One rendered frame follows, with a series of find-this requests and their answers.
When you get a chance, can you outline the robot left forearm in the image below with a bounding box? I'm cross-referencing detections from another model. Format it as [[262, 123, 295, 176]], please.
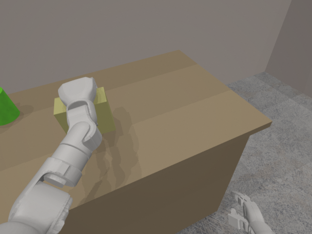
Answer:
[[8, 98, 102, 221]]

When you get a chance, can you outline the sponge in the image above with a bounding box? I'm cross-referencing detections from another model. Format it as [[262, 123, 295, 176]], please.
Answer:
[[54, 87, 116, 134]]

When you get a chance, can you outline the left robot hand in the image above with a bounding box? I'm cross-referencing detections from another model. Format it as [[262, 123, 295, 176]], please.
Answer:
[[58, 77, 98, 126]]

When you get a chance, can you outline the robot right forearm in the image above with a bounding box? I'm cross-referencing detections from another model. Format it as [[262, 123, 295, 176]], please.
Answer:
[[248, 221, 275, 234]]

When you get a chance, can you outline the table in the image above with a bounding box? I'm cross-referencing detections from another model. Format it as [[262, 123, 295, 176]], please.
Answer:
[[0, 50, 272, 234]]

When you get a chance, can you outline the right robot hand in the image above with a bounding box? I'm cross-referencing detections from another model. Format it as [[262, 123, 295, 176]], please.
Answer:
[[228, 191, 265, 234]]

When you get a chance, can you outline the left robot upper arm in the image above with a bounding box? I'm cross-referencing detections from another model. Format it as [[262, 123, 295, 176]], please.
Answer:
[[0, 181, 73, 234]]

